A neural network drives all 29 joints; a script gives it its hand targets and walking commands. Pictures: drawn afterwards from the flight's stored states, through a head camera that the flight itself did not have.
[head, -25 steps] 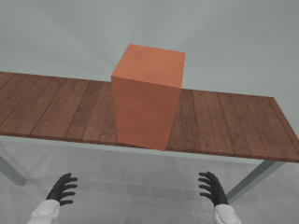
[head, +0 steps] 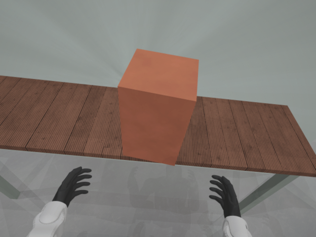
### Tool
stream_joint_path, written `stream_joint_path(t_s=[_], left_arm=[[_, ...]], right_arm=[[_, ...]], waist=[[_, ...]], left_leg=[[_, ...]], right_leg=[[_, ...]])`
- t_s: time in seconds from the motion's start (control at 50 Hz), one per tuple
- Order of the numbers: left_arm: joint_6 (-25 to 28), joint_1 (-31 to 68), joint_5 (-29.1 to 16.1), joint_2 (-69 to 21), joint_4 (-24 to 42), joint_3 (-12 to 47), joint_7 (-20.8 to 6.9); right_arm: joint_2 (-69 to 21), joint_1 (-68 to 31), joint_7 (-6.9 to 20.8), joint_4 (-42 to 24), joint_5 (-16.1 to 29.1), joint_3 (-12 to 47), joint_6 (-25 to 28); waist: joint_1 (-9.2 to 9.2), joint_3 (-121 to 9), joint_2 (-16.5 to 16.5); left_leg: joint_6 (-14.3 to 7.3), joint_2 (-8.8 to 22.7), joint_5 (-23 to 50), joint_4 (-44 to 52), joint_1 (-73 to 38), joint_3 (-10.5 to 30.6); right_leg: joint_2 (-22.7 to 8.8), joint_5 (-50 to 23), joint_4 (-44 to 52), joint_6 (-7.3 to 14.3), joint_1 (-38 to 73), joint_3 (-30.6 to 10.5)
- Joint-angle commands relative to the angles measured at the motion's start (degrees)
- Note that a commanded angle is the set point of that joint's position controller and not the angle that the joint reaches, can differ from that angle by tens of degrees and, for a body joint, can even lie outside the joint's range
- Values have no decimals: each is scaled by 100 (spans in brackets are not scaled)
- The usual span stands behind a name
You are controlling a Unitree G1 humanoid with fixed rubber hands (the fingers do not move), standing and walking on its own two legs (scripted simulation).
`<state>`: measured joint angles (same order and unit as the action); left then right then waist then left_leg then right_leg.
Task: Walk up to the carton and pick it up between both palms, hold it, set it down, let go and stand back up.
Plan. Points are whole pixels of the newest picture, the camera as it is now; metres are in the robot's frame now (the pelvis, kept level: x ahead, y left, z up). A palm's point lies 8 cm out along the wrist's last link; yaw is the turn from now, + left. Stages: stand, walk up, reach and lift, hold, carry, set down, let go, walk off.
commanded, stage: reach and lift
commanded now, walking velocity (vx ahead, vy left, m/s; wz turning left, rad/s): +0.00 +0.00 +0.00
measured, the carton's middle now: (157, 112) +0.44 +0.05 +0.04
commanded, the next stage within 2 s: none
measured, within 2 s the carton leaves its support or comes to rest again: neither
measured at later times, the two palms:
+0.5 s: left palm (71, 173) +0.23 +0.24 +0.01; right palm (223, 189) +0.24 -0.14 +0.01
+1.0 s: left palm (72, 137) +0.30 +0.25 +0.06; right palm (220, 156) +0.30 -0.12 +0.06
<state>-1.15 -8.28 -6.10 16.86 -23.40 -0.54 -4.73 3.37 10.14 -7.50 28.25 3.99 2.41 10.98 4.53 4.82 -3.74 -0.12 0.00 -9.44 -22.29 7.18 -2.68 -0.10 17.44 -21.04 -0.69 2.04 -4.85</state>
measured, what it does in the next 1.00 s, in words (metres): stands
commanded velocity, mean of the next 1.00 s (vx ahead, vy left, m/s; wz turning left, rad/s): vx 0.00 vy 0.00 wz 0.00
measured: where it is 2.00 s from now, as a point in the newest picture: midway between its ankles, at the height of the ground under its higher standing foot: outside the picture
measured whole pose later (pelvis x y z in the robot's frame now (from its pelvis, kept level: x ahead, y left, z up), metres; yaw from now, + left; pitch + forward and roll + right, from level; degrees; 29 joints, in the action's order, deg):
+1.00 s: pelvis -0.02 +0.01 +0.00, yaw +1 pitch -5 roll -1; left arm -13.8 14.8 -12.2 18.3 -14.3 -2.5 -4.6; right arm 2.7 -11.4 -19.5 16.0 12.3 3.5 -2.3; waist 2.4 7.4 -2.3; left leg -1.3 0.1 -9.1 -25.0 11.2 -1.9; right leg 0.1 15.9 -20.9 -1.9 -0.4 -4.0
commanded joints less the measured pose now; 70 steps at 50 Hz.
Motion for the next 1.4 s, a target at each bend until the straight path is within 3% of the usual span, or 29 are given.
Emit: stream_joint_path(t_s=[0.0,0.12,0.26,0.3,0.38,0.48,0.56,0.64,0.74,0.78,0.8,0.84,0.86,1.0,1.1,1.16,1.28,1.38], left_arm=[[134,330,12,634,1081,-344,-134],[346,416,-160,628,1522,-258,-243],[582,899,-479,707,1416,-145,-344],[604,1132,-482,755,1323,-203,-356],[684,1607,-555,952,1277,-344,-385],[597,1994,-365,940,1008,-558,-484],[264,2428,-337,869,1351,-554,-464],[-67,2690,-429,827,1994,-398,-308],[-484,2996,-463,832,1922,-461,-137],[-677,3061,-475,771,2172,-474,-73],[-788,3175,-497,763,1908,-476,-71],[-949,3488,-483,821,1896,-549,-25],[-1010,3653,-566,834,1952,-488,-10],[-1312,4583,-794,894,1836,-343,114],[-1646,5223,-744,966,1172,-351,155],[-1759,5615,-838,1066,1009,-400,176],[-1839,6689,-948,1322,610,-367,271],[-1911,7035,-953,1411,435,-347,288]], right_arm=[[306,-367,-255,-958,57,-62,337],[144,-377,-460,-1334,-22,-78,505],[-127,-752,-672,-1733,-55,75,451],[-233,-903,-722,-1725,-24,144,383],[-321,-1276,-857,-1956,109,301,402],[-446,-1470,-1100,-1520,263,488,427],[-273,-2005,-1254,-1614,361,380,374],[-149,-2312,-1275,-1955,473,195,161],[-50,-2741,-1226,-2144,582,152,-324],[40,-2778,-1225,-2196,679,118,-537],[64,-2920,-1219,-2087,699,142,-681],[124,-3147,-1210,-2093,756,116,-913],[178,-3322,-1208,-2182,774,77,-1033],[325,-4167,-1180,-2322,866,-248,-1602],[428,-4818,-1187,-1842,904,-345,-2006],[447,-5231,-1205,-1837,975,-343,-2176],[485,-6228,-1177,-1661,1060,-489,-2478],[522,-6523,-1212,-1512,1087,-547,-2591]], waist=[[-84,-835,948],[-151,-699,752],[-184,-580,437],[-117,-515,493],[-72,-821,476],[-152,-849,650],[-236,-1193,879],[-300,-1498,1119],[-266,-1768,933],[-272,-1880,980],[-297,-1725,847],[-243,-1789,832],[-299,-1803,773],[-375,-2229,971],[-395,-2121,946],[-376,-2341,746],[-440,-2696,826],[-521,-3127,957]], left_leg=[[451,40,2064,-121,-2265,-84],[449,92,2181,-214,-2189,-10],[300,142,1422,-237,-1713,30],[260,164,1224,-222,-1617,32],[204,144,1119,-386,-1381,40],[187,148,1101,-504,-1310,94],[275,156,1361,-515,-1563,104],[370,193,1741,-492,-1718,118],[324,214,1752,-372,-1732,113],[348,221,1963,-325,-1808,131],[311,210,1781,-281,-1721,129],[283,210,1634,-188,-1644,92],[260,207,1624,-159,-1609,100],[310,256,1410,-139,-1730,95],[249,306,798,6,-1600,80],[171,279,654,26,-1459,52],[136,237,322,20,-1346,8],[169,206,714,-107,-1454,7]], right_leg=[[20,-1209,787,-2,-1917,572],[74,-1304,748,-4,-1893,616],[-8,-912,643,-21,-1861,499],[-65,-719,639,8,-1916,443],[-152,-1026,443,-42,-1787,324],[-242,-1644,253,-117,-1586,236],[-179,-1899,261,-129,-1504,339],[-61,-1787,300,-59,-1494,456],[5,-1639,370,-42,-1405,503],[40,-1853,354,-46,-1317,535],[32,-1762,383,-70,-1311,524],[57,-1612,402,-49,-1237,528],[63,-1648,403,-69,-1255,532],[134,-1276,443,-8,-1564,623],[139,-856,484,-8,-1744,649],[138,-961,398,-70,-1643,674],[127,-716,392,-67,-1869,654],[146,-1166,316,-60,-1778,658]])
